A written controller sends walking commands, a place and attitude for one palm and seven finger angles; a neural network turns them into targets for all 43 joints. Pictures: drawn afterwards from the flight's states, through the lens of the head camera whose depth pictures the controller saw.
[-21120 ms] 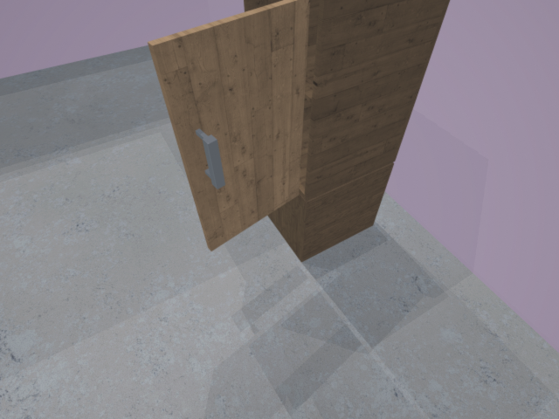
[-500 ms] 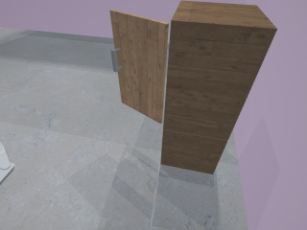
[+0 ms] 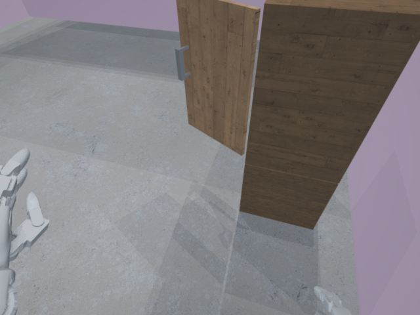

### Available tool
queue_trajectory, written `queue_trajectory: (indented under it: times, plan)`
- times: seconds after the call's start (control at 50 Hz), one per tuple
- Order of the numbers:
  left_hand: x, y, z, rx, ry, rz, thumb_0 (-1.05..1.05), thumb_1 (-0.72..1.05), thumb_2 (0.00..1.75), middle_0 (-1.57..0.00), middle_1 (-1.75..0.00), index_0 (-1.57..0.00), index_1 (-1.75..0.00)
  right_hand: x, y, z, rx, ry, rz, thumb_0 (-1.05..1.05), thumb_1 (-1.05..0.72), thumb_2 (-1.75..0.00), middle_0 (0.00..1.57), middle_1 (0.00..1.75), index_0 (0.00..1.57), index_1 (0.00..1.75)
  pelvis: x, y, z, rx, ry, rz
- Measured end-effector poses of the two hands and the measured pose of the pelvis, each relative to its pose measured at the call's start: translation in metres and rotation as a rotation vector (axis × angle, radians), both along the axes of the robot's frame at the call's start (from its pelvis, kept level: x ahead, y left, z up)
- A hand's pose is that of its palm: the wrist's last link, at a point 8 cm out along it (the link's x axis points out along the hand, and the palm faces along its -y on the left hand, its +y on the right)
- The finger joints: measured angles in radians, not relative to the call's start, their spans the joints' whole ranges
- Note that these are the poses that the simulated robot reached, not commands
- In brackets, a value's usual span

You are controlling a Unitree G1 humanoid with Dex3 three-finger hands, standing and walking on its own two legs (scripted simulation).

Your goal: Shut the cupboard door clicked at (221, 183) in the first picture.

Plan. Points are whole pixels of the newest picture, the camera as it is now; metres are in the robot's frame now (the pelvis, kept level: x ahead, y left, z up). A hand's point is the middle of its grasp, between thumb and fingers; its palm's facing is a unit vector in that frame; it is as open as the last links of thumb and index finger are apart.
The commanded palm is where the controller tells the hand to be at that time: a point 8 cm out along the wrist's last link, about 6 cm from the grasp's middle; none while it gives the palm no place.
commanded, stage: let the arm hang, fingers relaxed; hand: left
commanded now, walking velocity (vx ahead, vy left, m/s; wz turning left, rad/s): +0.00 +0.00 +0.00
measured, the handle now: (184, 62) +1.02 +0.17 +0.01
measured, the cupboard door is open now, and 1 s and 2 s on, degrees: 65 65 65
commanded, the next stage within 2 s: look to check the result in 1.06 s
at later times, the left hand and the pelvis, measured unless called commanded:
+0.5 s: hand out of the picture +0.05 +0.21 -0.16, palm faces +0.00 -0.97 -0.22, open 7.2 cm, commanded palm none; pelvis +0.01 +0.02 +0.01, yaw +0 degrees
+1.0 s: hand out of the picture -0.01 +0.20 -0.17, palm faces +0.00 -0.99 -0.16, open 7.4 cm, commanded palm none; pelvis +0.00 +0.04 +0.01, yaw -2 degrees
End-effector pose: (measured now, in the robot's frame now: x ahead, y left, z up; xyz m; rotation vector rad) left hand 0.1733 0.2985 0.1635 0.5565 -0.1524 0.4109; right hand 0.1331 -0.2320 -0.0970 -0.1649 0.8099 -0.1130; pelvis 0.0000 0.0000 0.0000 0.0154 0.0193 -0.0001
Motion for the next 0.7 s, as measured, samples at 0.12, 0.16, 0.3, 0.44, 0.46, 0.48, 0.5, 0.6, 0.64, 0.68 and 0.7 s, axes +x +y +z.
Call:
queue_trajectory:
  times: [0.12, 0.16, 0.3, 0.44, 0.46, 0.48, 0.5, 0.6, 0.64, 0.68, 0.7]
  plan:
    - [-0.002, -0.020, -0.190, -0.343, 0.718, 0.024, 0.00, 0.90, 0.90, -0.19, -0.30, -0.20, -0.30, -0.002, 0.003, -0.033, 0.000, 0.114, 0.042, 0.00, -0.91, -0.90, 0.20, 0.30, 0.20, 0.30, 0.000, 0.013, -0.016, -0.003, -0.004, 0.012]
    - [-0.030, -0.046, -0.242, -0.438, 0.948, 0.016, 0.00, 0.90, 0.90, -0.19, -0.30, -0.19, -0.30, -0.011, 0.004, -0.037, -0.003, 0.169, 0.030, 0.00, -0.91, -0.90, 0.20, 0.30, 0.20, 0.30, 0.001, 0.012, -0.015, -0.001, -0.009, 0.001]
    - [-0.093, -0.077, -0.300, -0.639, 1.188, 0.072, -0.07, 1.00, 0.90, -0.21, -0.30, -0.21, -0.30, -0.060, 0.006, -0.027, -0.045, 0.392, -0.005, 0.00, -0.91, -0.90, 0.20, 0.30, 0.20, 0.30, 0.004, 0.004, -0.003, -0.007, -0.012, 0.016]
    - [-0.120, -0.050, -0.298, -0.583, 1.316, 0.127, -0.04, 0.96, 0.90, -0.20, -0.30, -0.21, -0.30, -0.097, 0.010, -0.029, -0.032, 0.474, -0.089, 0.00, -0.91, -0.90, 0.20, 0.30, 0.20, 0.30, 0.007, 0.013, 0.005, -0.027, -0.034, -0.001]
    - [-0.124, -0.046, -0.297, -0.576, 1.327, 0.137, -0.03, 0.95, 0.90, -0.20, -0.30, -0.21, -0.30, -0.101, 0.012, -0.030, -0.026, 0.481, -0.095, 0.00, -0.91, -0.90, 0.20, 0.30, 0.20, 0.30, 0.007, 0.015, 0.006, -0.027, -0.037, -0.003]
    - [-0.127, -0.042, -0.295, -0.570, 1.336, 0.147, -0.03, 0.94, 0.90, -0.20, -0.30, -0.20, -0.30, -0.105, 0.014, -0.031, -0.019, 0.488, -0.100, 0.00, -0.91, -0.90, 0.20, 0.30, 0.20, 0.30, 0.007, 0.017, 0.007, -0.027, -0.040, -0.006]
    - [-0.130, -0.038, -0.294, -0.565, 1.344, 0.156, -0.02, 0.94, 0.90, -0.20, -0.30, -0.20, -0.30, -0.109, 0.017, -0.032, -0.012, 0.496, -0.103, 0.00, -0.91, -0.90, 0.20, 0.30, 0.20, 0.30, 0.007, 0.018, 0.008, -0.027, -0.043, -0.008]
    - [-0.145, -0.027, -0.289, -0.552, 1.378, 0.192, -0.01, 0.92, 0.90, -0.20, -0.30, -0.20, -0.30, -0.127, 0.032, -0.038, 0.022, 0.536, -0.109, 0.00, -0.91, -0.90, 0.20, 0.30, 0.20, 0.30, 0.004, 0.025, 0.010, -0.024, -0.050, -0.017]
    - [-0.152, -0.026, -0.289, -0.554, 1.393, 0.200, 0.00, 0.91, 0.90, -0.19, -0.30, -0.20, -0.30, -0.134, 0.038, -0.039, 0.034, 0.552, -0.111, 0.00, -0.91, -0.90, 0.20, 0.30, 0.20, 0.30, 0.004, 0.027, 0.011, -0.022, -0.051, -0.021]
    - [-0.158, -0.026, -0.290, -0.559, 1.410, 0.205, 0.00, 0.91, 0.90, -0.19, -0.30, -0.20, -0.30, -0.140, 0.043, -0.040, 0.045, 0.568, -0.114, 0.00, -0.91, -0.90, 0.20, 0.30, 0.20, 0.30, 0.003, 0.029, 0.011, -0.021, -0.052, -0.024]
    - [-0.161, -0.027, -0.290, -0.562, 1.418, 0.206, 0.00, 0.91, 0.90, -0.19, -0.30, -0.20, -0.30, -0.143, 0.046, -0.041, 0.050, 0.574, -0.117, 0.00, -0.91, -0.90, 0.20, 0.30, 0.20, 0.30, 0.003, 0.030, 0.011, -0.021, -0.052, -0.025]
